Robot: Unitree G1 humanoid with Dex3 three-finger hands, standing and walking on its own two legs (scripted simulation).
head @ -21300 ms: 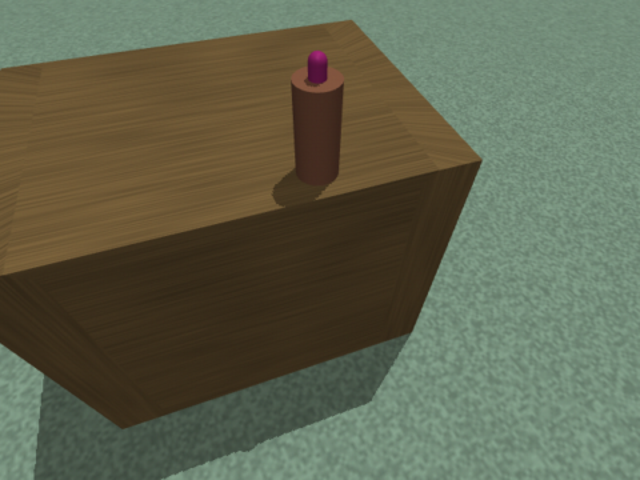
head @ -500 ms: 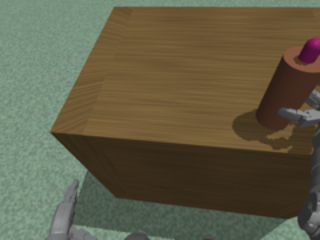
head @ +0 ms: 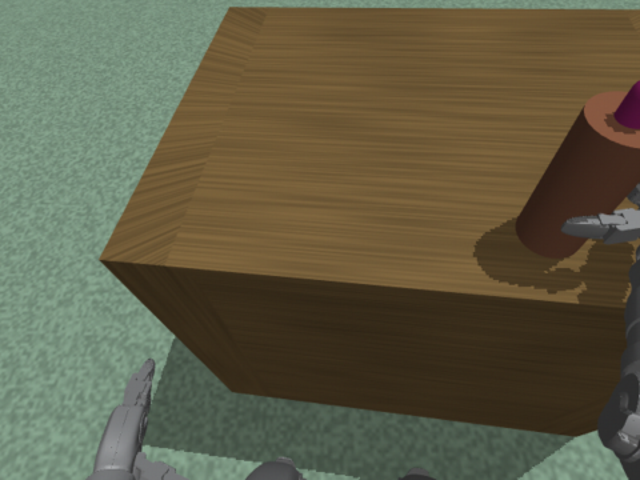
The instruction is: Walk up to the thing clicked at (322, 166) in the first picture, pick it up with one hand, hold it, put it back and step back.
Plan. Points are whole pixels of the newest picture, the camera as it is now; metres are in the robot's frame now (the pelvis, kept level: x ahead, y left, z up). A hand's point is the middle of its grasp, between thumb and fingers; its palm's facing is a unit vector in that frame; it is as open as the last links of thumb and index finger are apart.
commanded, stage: withdraw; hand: right
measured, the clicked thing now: (591, 172) +0.45 -0.23 +0.13
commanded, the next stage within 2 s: rise in 0.36 s
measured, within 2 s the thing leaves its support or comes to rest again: neither
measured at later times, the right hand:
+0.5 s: hand out of the picture +0.45 -0.33 +0.21, palm faces +0.35 +0.94 +0.01, open 17.5 cm
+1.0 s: hand out of the picture +0.38 -0.40 +0.19, palm faces +0.57 +0.73 -0.36, open 17.5 cm
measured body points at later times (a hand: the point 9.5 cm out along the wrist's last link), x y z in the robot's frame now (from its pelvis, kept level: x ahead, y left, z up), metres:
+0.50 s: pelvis +0.02 +0.00 +0.01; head +0.05 -0.01 +0.46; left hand +0.16 +0.25 -0.05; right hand +0.43 -0.38 +0.21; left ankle +0.01 +0.14 -0.70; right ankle +0.02 -0.13 -0.70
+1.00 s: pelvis +0.03 -0.01 +0.03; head +0.05 -0.01 +0.48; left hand +0.19 +0.25 -0.04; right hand +0.34 -0.44 +0.21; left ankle +0.01 +0.14 -0.70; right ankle +0.02 -0.13 -0.70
